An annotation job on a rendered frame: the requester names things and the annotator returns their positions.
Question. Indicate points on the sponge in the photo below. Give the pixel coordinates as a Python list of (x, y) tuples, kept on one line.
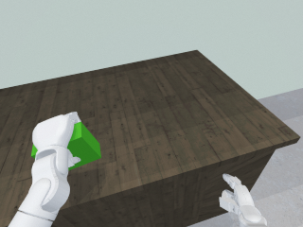
[(82, 144)]

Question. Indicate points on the robot left forearm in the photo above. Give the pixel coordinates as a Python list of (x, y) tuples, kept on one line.
[(49, 190)]

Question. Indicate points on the left robot hand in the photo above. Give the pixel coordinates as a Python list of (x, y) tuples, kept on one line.
[(56, 131)]

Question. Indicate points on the table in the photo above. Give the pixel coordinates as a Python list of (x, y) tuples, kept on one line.
[(168, 129)]

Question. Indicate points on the right robot hand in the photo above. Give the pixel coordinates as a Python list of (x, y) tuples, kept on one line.
[(232, 201)]

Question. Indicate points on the robot right forearm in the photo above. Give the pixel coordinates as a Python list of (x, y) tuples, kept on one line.
[(250, 216)]

